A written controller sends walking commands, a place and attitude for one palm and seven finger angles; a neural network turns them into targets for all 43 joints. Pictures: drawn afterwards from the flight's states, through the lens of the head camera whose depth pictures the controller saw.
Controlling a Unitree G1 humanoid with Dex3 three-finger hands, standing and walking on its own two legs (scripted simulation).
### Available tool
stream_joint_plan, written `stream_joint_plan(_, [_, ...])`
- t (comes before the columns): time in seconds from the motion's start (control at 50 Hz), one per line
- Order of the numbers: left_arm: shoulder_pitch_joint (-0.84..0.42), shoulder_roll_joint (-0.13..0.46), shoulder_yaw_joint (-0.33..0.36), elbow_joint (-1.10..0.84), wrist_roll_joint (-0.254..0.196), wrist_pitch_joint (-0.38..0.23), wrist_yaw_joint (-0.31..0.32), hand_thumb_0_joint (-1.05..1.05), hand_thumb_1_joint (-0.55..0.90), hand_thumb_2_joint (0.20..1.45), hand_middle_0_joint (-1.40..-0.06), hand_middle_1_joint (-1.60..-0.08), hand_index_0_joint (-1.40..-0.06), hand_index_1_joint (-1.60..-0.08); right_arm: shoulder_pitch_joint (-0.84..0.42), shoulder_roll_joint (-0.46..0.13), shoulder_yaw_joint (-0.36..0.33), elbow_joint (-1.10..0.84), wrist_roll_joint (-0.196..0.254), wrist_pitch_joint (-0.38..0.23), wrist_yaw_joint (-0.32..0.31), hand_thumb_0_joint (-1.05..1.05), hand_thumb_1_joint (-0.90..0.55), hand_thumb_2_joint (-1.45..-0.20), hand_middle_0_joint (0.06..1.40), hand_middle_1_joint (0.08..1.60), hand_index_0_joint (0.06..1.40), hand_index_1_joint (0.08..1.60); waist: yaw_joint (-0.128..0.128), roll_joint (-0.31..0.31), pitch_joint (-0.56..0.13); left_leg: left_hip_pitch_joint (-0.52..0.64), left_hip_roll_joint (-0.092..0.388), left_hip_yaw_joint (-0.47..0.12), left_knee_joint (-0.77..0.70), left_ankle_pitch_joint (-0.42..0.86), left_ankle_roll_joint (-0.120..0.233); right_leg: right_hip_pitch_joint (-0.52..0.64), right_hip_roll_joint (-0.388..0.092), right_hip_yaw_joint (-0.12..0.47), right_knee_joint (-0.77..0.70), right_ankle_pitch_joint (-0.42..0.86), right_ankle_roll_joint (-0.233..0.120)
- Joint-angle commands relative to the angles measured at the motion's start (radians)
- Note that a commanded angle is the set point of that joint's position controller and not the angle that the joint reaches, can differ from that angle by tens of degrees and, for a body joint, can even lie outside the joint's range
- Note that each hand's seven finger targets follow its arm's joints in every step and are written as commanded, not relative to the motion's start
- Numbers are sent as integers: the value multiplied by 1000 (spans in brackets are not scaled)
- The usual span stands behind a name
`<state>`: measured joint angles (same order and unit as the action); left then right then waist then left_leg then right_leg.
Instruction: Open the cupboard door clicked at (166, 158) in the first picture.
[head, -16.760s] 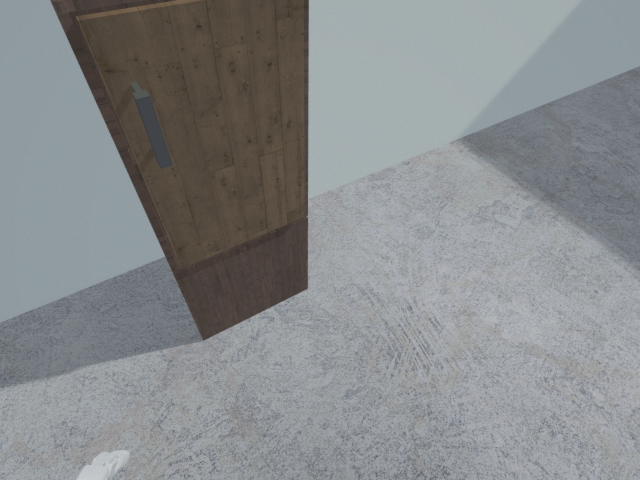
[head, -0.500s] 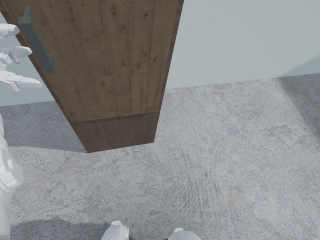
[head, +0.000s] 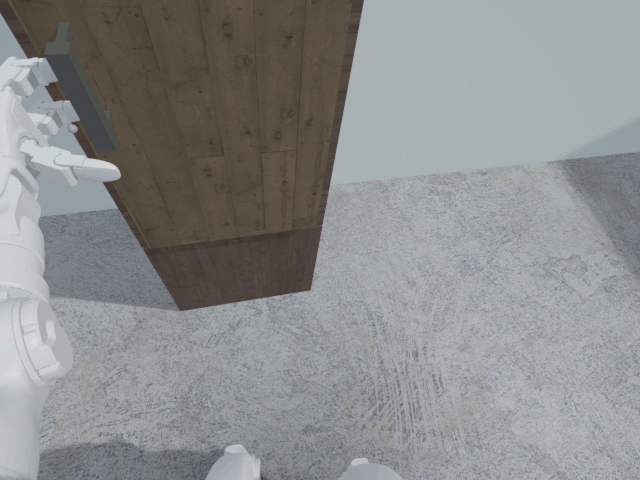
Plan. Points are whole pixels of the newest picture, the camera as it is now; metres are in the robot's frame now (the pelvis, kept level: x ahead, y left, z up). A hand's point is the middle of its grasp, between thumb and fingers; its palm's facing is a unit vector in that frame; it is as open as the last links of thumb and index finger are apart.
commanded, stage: slide the fingers in behind the handle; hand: left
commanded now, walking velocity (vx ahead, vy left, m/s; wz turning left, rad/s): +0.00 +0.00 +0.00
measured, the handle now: (87, 91) +0.57 +0.25 +0.12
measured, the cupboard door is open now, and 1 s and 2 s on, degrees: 0 0 3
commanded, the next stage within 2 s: close the thumb around the handle in 0.84 s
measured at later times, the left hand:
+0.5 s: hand (103, 121) +0.51 +0.23 +0.12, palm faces +0.13 -0.99 +0.00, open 14.0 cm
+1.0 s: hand (102, 121) +0.51 +0.23 +0.12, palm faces +0.13 -0.99 +0.02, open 13.9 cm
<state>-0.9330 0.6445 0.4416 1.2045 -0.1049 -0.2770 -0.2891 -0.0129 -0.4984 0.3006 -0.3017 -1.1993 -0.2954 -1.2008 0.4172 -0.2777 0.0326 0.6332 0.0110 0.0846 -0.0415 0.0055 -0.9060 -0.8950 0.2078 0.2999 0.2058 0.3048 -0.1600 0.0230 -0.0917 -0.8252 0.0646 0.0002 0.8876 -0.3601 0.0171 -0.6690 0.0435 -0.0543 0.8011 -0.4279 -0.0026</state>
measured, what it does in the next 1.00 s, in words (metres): stands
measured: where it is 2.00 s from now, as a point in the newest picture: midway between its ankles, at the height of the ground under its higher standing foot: outside the picture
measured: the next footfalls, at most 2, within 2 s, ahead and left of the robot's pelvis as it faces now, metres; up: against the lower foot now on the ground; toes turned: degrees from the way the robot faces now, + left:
none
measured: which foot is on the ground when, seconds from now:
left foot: down 0.00-1.00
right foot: down 0.00-1.00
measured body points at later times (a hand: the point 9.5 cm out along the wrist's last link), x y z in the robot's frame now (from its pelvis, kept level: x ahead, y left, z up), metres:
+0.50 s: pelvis +0.00 -0.01 +0.00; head +0.10 +0.01 +0.44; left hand +0.50 +0.28 +0.12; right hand -0.02 -0.28 -0.11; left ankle +0.03 +0.10 -0.69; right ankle -0.03 -0.12 -0.69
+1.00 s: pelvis +0.01 +0.00 +0.00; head +0.10 +0.02 +0.44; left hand +0.50 +0.28 +0.12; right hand +0.00 -0.27 -0.11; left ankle +0.03 +0.10 -0.69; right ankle -0.03 -0.12 -0.69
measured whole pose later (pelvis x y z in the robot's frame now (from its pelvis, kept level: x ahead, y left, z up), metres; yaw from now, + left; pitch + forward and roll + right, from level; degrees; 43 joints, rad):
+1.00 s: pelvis +0.01 +0.00 +0.00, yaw -1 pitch +17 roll -3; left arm -0.91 0.57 0.46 1.17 -0.10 -0.28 -0.21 -0.01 -0.49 0.30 -0.30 -1.20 -0.30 -1.21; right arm 0.42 -0.27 0.02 0.64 0.00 0.08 -0.02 0.01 -0.91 -0.90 0.21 0.30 0.20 0.30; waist -0.16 0.03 -0.11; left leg -0.80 0.07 0.02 0.88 -0.38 0.01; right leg -0.66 0.05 -0.04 0.80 -0.44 0.00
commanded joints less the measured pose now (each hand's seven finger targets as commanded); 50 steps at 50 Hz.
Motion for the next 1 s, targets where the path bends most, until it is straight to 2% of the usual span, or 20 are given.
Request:
stream_joint_plan(0.0, [-504,243,10,-206,-17,-64,20,0,-500,300,-300,-1200,-300,-1200,150,-186,-64,-42,-6,-26,-12,0,-900,-900,200,300,200,300,-27,160,-385,490,-16,-74,-74,295,19,-74,31,14,-100,259,-9])
stream_joint_plan(0.06, [-515,239,13,-219,-10,-73,42,0,-500,300,-300,-1200,-300,-1200,155,-185,-66,-40,-9,-34,-8,0,-900,-900,200,300,200,300,-24,153,-425,494,-19,-70,-69,299,21,-58,31,18,-96,267,-7])
stream_joint_plan(0.12, [-483,287,52,-211,5,-79,57,0,-500,300,-300,-1200,-300,-1200,164,-187,-64,-40,-12,-34,-4,0,-900,-900,200,300,200,300,-6,143,-442,466,-23,-62,-62,323,23,-12,32,22,-85,306,-9])
stream_joint_plan(0.2, [-469,266,33,-189,15,-64,70,0,-500,300,-300,-1200,-300,-1200,156,-181,-63,-54,-8,-30,0,0,-900,-900,200,300,200,300,-8,136,-403,420,-27,-43,-68,284,26,-2,30,29,-93,303,-2])
stream_joint_plan(0.26, [-473,326,77,-187,19,-70,78,0,-500,300,-300,-1200,-300,-1200,163,-184,-63,-56,-7,-28,-4,0,-900,-900,200,300,200,300,-5,104,-414,388,-27,-38,-64,289,30,38,30,39,-91,333,0])
stream_joint_plan(0.32, [-491,279,47,-226,15,-84,76,0,-500,300,-300,-1200,-300,-1200,161,-177,-65,-55,-9,-34,1,0,-900,-900,200,300,200,300,-11,145,-422,417,-30,-32,-58,300,30,26,30,40,-92,343,-1])
stream_joint_plan(0.36, [-460,299,61,-197,14,-81,76,0,-500,300,-300,-1200,-300,-1200,162,-178,-63,-57,-6,-30,-1,0,-900,-900,200,300,200,300,-7,122,-411,386,-30,-28,-60,290,30,42,30,44,-94,348,2])
stream_joint_plan(0.38, [-468,279,45,-184,12,-73,73,0,-500,300,-300,-1200,-300,-1200,164,-177,-64,-51,-5,-30,-1,0,-900,-900,200,300,200,300,-22,103,-399,383,-28,-28,-61,288,33,37,30,43,-97,352,4])
stream_joint_plan(0.44, [-475,225,6,-178,9,-64,66,0,-500,300,-300,-1200,-300,-1200,168,-176,-66,-48,-5,-32,0,0,-900,-900,200,300,200,300,-26,123,-393,410,-27,-33,-62,292,30,4,30,36,-98,338,2])
stream_joint_plan(0.54, [-487,248,38,-225,-1,-76,72,0,-500,300,-300,-1200,-300,-1200,172,-177,-70,-42,-10,-36,2,0,-900,-900,200,300,200,300,-13,151,-450,454,-26,-38,-56,346,27,15,32,35,-88,368,-2])
stream_joint_plan(0.56, [-466,261,54,-214,0,-76,76,0,-500,300,-300,-1200,-300,-1200,177,-178,-71,-41,-10,-34,1,0,-900,-900,200,300,200,300,-9,126,-452,449,-25,-38,-55,351,27,22,32,33,-87,373,-1])
stream_joint_plan(0.66, [-477,219,12,-210,12,-69,84,0,-500,300,-300,-1200,-300,-1200,168,-175,-69,-43,-9,-31,5,0,-900,-900,200,300,200,300,-22,125,-408,437,-28,-34,-56,342,29,5,32,33,-92,376,1])
stream_joint_plan(0.7, [-499,235,17,-209,13,-67,87,0,-500,300,-300,-1200,-300,-1200,169,-178,-69,-41,-9,-31,3,0,-900,-900,200,300,200,300,-28,122,-401,433,-26,-36,-55,329,29,0,31,35,-92,363,2])
stream_joint_plan(0.72, [-485,273,54,-210,14,-72,89,0,-500,300,-300,-1200,-300,-1200,175,-181,-69,-41,-11,-30,3,0,-900,-900,200,300,200,300,-11,123,-418,430,-28,-38,-52,348,29,21,31,35,-85,379,-4])
stream_joint_plan(0.74, [-499,251,32,-220,13,-74,86,0,-500,300,-300,-1200,-300,-1200,169,-179,-69,-45,-9,-31,3,0,-900,-900,200,300,200,300,-22,136,-435,447,-28,-36,-54,354,28,15,31,36,-86,383,0])
stream_joint_plan(0.8, [-457,268,56,-252,12,-85,82,0,-500,300,-300,-1200,-300,-1200,169,-176,-71,-49,-11,-30,5,0,-900,-900,200,300,200,300,6,174,-483,488,-26,-38,-46,427,21,34,33,31,-69,431,-7])
stream_joint_plan(0.84, [-447,206,22,-287,4,-95,78,0,-500,300,-300,-1200,-300,-1200,163,-169,-75,-50,-11,-28,11,0,-900,-900,200,300,200,300,2,183,-496,535,-22,-43,-40,472,18,11,37,23,-67,445,-7])
stream_joint_plan(0.9, [-410,182,16,-263,-11,-78,77,0,-500,300,-300,-1200,-300,-1200,154,-172,-75,-51,-9,-23,14,0,-900,-900,200,300,200,300,0,153,-446,506,-23,-40,-50,434,19,12,39,20,-79,423,-6])
stream_joint_plan(0.92, [-405,208,43,-234,-14,-69,79,0,-500,300,-300,-1200,-300,-1200,164,-176,-74,-46,-10,-21,11,0,-900,-900,200,300,200,300,-1,105,-423,475,-25,-40,-50,424,25,28,39,20,-80,430,-6])
stream_joint_plan(0.98, [-407,228,41,-215,-4,-43,78,0,-332,372,-312,-1218,-312,-1218,156,-179,-73,-55,-4,-17,6,0,-900,-900,200,300,200,300,0,94,-390,433,-28,-34,-67,376,27,38,32,25,-89,413,-2])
